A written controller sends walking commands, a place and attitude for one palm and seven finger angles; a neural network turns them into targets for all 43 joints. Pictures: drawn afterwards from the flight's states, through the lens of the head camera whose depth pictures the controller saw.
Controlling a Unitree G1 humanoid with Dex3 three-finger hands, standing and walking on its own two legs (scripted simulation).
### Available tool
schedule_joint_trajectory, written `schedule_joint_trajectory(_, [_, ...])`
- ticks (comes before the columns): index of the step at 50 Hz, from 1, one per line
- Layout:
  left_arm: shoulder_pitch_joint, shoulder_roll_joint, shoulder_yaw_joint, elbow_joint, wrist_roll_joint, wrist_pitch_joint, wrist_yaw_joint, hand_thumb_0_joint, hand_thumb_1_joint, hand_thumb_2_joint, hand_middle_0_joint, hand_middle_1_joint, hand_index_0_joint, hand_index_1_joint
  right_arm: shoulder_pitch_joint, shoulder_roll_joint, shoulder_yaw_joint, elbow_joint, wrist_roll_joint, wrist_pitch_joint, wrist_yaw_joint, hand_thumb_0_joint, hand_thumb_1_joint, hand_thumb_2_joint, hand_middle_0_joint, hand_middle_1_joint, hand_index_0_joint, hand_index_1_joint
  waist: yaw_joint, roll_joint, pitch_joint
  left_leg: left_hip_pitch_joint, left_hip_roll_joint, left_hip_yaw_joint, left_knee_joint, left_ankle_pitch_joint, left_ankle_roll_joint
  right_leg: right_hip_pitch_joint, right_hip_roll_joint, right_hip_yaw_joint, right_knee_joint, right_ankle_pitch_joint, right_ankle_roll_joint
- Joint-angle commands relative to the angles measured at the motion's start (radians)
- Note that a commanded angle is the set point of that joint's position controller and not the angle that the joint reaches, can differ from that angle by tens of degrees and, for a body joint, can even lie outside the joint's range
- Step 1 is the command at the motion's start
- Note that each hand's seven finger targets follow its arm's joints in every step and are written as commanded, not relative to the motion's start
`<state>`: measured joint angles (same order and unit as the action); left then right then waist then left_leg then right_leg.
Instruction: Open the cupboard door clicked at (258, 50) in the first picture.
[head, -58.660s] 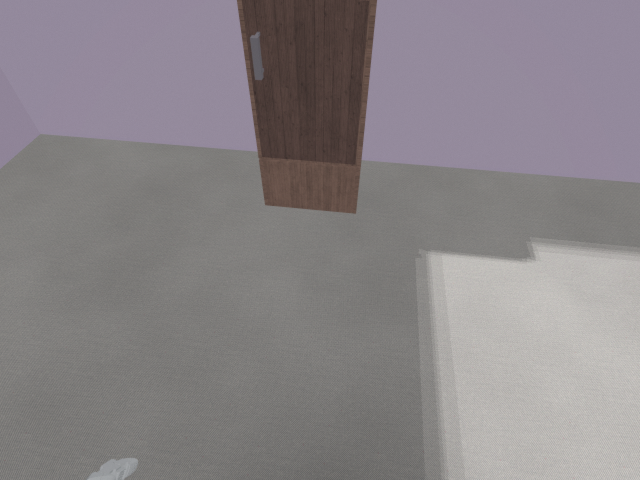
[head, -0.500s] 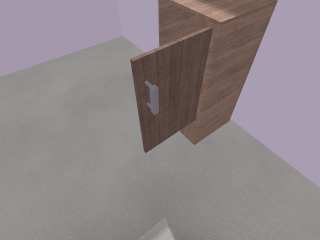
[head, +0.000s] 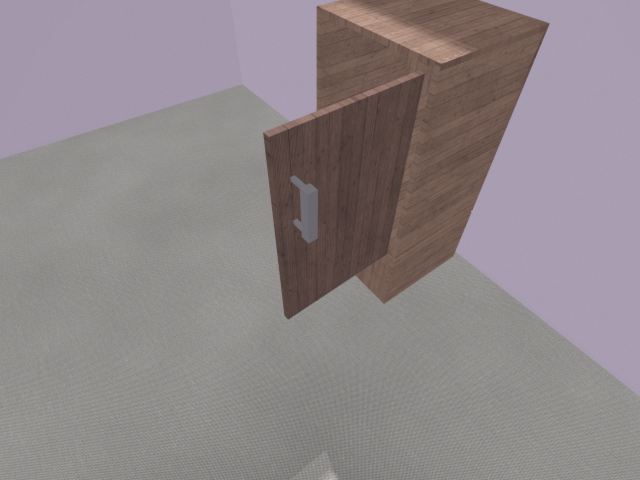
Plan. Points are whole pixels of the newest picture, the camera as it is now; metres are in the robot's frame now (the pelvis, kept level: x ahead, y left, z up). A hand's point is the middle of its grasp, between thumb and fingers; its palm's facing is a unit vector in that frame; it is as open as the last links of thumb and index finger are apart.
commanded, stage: look to check the result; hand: left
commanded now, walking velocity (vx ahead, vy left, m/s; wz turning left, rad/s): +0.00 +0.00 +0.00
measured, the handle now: (302, 209) +0.61 +0.07 -0.06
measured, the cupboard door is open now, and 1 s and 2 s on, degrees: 92 92 92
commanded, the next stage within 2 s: stand and wait in 0.56 s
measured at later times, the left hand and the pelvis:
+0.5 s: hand out of the picture +0.01 +0.16 -0.17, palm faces +0.03 -0.98 -0.18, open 7.4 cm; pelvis +0.01 +0.00 +0.00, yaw +0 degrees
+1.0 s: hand out of the picture +0.03 +0.15 -0.17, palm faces +0.03 -0.98 -0.20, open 7.4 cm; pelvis +0.03 -0.02 +0.00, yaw +0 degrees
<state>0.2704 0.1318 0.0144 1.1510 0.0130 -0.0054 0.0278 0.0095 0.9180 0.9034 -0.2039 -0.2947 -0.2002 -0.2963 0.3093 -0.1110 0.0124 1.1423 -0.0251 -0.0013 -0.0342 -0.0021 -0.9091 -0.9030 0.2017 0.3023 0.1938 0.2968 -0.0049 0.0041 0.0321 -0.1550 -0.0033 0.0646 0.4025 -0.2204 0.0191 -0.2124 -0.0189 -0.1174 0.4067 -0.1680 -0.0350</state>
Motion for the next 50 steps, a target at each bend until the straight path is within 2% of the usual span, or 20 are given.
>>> schedule_joint_trajectory(1, [0.067,0.095,0.012,-0.021,-0.001,-0.009,0.010,0.000,0.900,0.900,-0.200,-0.300,-0.200,-0.300,0.080,-0.091,-0.019,-0.015,0.003,-0.003,-0.002,0.000,-0.900,-0.900,0.200,0.300,0.200,0.300,0.001,0.015,0.063,-0.085,0.099,-0.101,-0.115,-0.001,0.011,0.020,-0.101,0.124,-0.095,-0.038,-0.003])
schedule_joint_trajectory(5, [0.069,0.092,0.013,-0.022,-0.001,-0.009,0.010,0.000,0.900,0.900,-0.200,-0.300,-0.200,-0.300,0.075,-0.095,-0.018,-0.015,0.003,-0.004,-0.002,0.000,-0.900,-0.900,0.200,0.300,0.200,0.300,0.002,-0.004,0.063,-0.082,0.099,-0.102,-0.116,0.002,0.012,0.021,-0.099,0.126,-0.095,-0.037,-0.001])
schedule_joint_trajectory(21, [0.068,0.098,0.013,-0.018,-0.002,-0.016,0.010,0.000,0.900,0.900,-0.200,-0.300,-0.200,-0.300,0.062,-0.103,-0.016,-0.007,0.004,-0.009,-0.004,0.000,-0.900,-0.900,0.200,0.300,0.200,0.300,0.001,-0.002,0.027,-0.042,0.102,-0.093,-0.105,0.068,0.011,0.049,-0.103,0.129,-0.094,0.014,-0.005])
schedule_joint_trajectory(34, [0.057,0.112,0.013,-0.020,-0.004,-0.019,0.010,0.000,0.900,0.900,-0.200,-0.300,-0.200,-0.300,0.053,-0.109,-0.014,0.000,0.005,-0.009,-0.005,0.000,-0.900,-0.900,0.200,0.300,0.200,0.300,0.003,-0.002,0.025,-0.029,0.103,-0.087,-0.099,0.106,0.007,0.071,-0.107,0.129,-0.098,0.064,-0.006])
schedule_joint_trajectory(38, [0.054,0.109,0.012,-0.020,-0.004,-0.018,0.010,0.000,0.900,0.900,-0.200,-0.300,-0.200,-0.300,0.047,-0.112,-0.015,0.001,0.004,-0.007,-0.005,0.000,-0.900,-0.900,0.200,0.300,0.200,0.300,0.003,-0.002,0.042,-0.027,0.104,-0.086,-0.102,0.096,0.006,0.060,-0.105,0.128,-0.105,0.050,-0.006])
schedule_joint_trajectory(46, [0.052,0.120,0.013,-0.022,-0.006,-0.023,0.010,0.000,0.900,0.900,-0.200,-0.300,-0.200,-0.300,0.044,-0.119,-0.015,0.001,0.005,-0.009,-0.006,0.000,-0.900,-0.900,0.200,0.300,0.200,0.300,0.003,-0.006,0.018,-0.012,0.104,-0.084,-0.099,0.117,0.004,0.087,-0.108,0.129,-0.107,0.092,-0.006])
schedule_joint_trajectory(50, [0.050,0.119,0.012,-0.022,-0.006,-0.022,0.010,0.000,0.900,0.900,-0.200,-0.300,-0.200,-0.300,0.041,-0.121,-0.014,0.002,0.004,-0.007,-0.006,0.000,-0.900,-0.900,0.200,0.300,0.200,0.300,0.003,0.002,0.034,-0.018,0.103,-0.083,-0.101,0.106,0.003,0.081,-0.108,0.130,-0.116,0.073,-0.006])
